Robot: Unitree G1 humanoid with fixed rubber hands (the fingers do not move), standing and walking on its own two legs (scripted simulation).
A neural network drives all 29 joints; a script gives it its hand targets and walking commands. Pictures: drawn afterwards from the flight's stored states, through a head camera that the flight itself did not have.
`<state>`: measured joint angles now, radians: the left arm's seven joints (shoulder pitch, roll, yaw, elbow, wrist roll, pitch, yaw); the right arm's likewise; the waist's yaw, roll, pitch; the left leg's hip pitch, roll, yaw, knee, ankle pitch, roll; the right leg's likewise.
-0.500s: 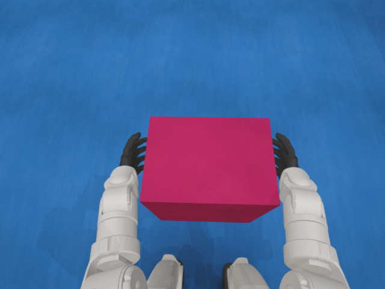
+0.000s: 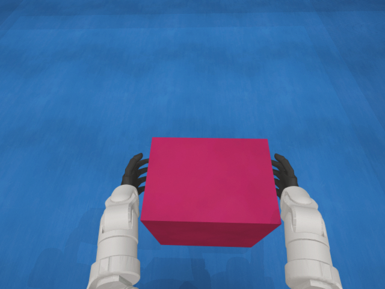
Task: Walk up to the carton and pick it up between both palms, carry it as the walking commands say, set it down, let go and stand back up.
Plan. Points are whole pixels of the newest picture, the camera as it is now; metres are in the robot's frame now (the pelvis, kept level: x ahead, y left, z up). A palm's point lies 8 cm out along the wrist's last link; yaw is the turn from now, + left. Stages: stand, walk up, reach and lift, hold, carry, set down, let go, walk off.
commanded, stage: reach and lift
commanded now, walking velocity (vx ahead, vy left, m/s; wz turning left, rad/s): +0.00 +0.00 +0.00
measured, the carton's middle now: (207, 198) +0.33 +0.00 -0.07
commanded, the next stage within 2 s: hold in 1.60 s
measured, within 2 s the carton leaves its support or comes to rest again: neither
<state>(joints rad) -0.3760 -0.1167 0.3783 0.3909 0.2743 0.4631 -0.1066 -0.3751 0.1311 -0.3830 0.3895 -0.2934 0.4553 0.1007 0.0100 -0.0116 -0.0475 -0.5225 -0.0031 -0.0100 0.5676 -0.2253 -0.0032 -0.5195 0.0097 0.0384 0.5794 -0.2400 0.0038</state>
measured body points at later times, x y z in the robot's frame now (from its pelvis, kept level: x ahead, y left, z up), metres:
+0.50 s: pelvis +0.01 +0.00 +0.02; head +0.00 +0.00 +0.47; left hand +0.32 +0.17 +0.05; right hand +0.32 -0.17 +0.05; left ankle +0.03 +0.12 -0.73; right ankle +0.02 -0.12 -0.73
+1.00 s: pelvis +0.01 +0.00 +0.02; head -0.01 +0.01 +0.47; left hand +0.31 +0.17 +0.06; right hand +0.31 -0.17 +0.06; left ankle +0.03 +0.12 -0.73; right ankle +0.02 -0.12 -0.73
